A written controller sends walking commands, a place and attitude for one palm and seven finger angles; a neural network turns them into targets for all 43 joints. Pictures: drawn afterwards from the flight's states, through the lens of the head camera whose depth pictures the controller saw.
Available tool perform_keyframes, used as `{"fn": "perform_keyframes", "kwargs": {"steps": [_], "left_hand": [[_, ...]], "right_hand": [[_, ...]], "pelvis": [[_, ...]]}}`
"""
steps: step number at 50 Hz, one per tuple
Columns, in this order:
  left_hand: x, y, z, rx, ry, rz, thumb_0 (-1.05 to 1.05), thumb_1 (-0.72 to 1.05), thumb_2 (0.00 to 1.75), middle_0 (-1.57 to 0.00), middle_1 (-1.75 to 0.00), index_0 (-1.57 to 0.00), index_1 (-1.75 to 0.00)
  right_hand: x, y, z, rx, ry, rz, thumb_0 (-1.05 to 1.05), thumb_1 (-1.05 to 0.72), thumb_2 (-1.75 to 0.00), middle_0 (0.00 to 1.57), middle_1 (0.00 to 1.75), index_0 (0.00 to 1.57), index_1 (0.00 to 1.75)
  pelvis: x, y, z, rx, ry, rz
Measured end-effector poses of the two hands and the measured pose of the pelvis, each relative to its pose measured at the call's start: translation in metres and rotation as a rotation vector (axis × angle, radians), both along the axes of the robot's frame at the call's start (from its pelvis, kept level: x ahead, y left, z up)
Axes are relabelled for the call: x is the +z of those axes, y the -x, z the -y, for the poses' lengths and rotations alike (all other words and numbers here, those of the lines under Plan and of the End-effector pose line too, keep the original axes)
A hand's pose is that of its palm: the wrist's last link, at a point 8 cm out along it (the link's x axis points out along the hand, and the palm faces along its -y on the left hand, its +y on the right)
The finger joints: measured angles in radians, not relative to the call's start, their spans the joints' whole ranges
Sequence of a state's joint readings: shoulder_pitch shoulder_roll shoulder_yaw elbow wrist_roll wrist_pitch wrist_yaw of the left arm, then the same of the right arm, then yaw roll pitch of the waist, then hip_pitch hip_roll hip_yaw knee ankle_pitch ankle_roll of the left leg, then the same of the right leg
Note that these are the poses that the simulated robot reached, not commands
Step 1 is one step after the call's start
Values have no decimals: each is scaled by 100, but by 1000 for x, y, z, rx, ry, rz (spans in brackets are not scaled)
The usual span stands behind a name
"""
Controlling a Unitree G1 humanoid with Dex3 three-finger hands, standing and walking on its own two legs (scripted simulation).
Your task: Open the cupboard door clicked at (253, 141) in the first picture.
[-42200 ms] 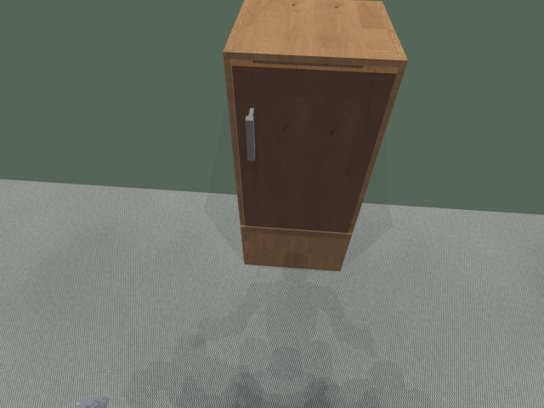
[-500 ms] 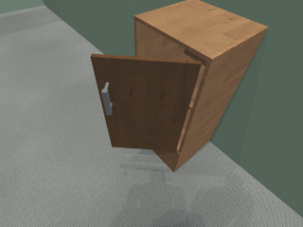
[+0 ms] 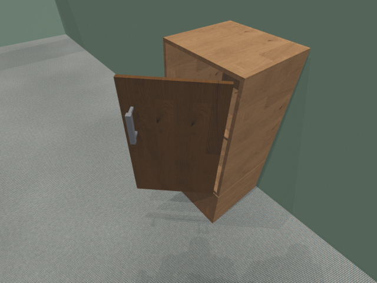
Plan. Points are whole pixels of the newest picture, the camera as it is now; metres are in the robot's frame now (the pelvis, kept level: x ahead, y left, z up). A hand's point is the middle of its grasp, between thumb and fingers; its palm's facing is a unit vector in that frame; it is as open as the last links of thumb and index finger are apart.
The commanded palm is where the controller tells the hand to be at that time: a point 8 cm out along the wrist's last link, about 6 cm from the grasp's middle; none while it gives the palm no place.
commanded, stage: come to a stop and stand still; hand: left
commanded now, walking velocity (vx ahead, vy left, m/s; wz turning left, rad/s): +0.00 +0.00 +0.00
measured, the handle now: (132, 125) +0.63 +0.22 -0.04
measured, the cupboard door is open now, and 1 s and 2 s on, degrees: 46 46 46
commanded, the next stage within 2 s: look again from close up in 0.86 s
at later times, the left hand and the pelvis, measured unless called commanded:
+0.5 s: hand out of the picture -0.05 +0.18 -0.17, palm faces +0.03 -0.99 -0.16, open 7.4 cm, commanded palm none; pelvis -0.01 +0.02 +0.00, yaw +0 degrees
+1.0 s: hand out of the picture -0.01 +0.19 -0.17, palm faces +0.02 -0.99 -0.16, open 7.4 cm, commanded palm none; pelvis +0.01 +0.03 +0.01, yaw -1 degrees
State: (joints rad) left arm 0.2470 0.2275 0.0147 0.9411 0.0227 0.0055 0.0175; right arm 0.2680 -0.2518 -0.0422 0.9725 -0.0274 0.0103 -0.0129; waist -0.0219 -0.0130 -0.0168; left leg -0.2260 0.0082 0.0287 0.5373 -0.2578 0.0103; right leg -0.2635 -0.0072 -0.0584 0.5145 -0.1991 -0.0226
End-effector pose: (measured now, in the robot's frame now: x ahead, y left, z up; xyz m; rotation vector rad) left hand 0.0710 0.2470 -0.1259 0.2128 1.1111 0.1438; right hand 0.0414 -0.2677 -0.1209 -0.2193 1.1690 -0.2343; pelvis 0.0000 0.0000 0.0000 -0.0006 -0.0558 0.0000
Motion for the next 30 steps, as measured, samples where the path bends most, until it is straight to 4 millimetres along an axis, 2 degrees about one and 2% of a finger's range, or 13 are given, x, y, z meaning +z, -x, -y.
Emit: {"fn": "perform_keyframes", "kwargs": {"steps": [7, 12, 17, 23, 30], "left_hand": [[-4, 35, -9, 30, -2, -79, 1, 91, 90, -21, -30, -20, -30], [-10, 66, -10, 56, 9, -165, 1, 91, 90, -20, -30, -20, -30], [-15, 95, -2, 73, 36, -250, 1, 91, 90, -20, -30, -20, -30], [-19, 117, 13, 87, 80, -318, 1, 91, 90, -20, -30, -20, -30], [-21, 122, 25, 93, 116, -336, 1, 91, 90, -20, -30, -20, -30]], "right_hand": [[-3, 31, -12, 4, -20, -89, 1, -91, -90, 20, 30, 20, 30], [-9, 53, -30, -10, -56, -159, 1, -91, -90, 20, 30, 20, 30], [-14, 69, -52, -30, -96, -213, 1, -91, -90, 20, 30, 20, 30], [-17, 77, -74, -51, -135, -242, 1, -91, -90, 20, 30, 20, 30], [-19, 70, -89, -62, -153, -231, 1, -91, -90, 20, 30, 20, 30]], "pelvis": [[3, 9, -4, 6, 2, -8], [4, 10, -8, 7, 3, -12], [5, 10, -14, 4, 3, -16], [5, 8, -20, -2, 2, -19], [4, 5, -25, -9, 1, -23]]}}
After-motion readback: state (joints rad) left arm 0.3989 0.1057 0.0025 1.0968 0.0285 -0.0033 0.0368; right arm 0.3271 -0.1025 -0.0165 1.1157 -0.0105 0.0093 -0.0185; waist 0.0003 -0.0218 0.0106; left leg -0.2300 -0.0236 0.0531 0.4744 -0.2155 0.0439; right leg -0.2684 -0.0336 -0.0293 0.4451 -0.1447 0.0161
